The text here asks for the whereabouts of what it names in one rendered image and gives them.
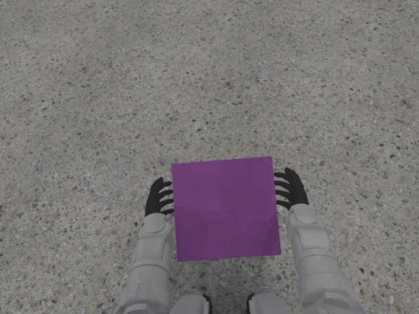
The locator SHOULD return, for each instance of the robot left hand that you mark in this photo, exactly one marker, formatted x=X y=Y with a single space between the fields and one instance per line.
x=153 y=205

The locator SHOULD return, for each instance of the robot right forearm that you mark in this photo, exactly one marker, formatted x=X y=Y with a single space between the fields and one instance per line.
x=317 y=266

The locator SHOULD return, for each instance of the robot left forearm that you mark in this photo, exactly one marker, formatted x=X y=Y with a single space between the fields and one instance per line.
x=146 y=289

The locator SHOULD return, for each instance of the robot right thigh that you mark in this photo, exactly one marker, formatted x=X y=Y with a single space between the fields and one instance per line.
x=267 y=303

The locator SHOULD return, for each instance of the carton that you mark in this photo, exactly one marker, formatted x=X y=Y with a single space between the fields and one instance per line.
x=225 y=209

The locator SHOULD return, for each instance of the right robot shin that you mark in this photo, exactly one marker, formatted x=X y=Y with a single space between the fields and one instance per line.
x=262 y=290

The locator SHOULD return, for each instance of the robot right hand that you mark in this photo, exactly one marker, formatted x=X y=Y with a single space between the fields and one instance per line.
x=295 y=187

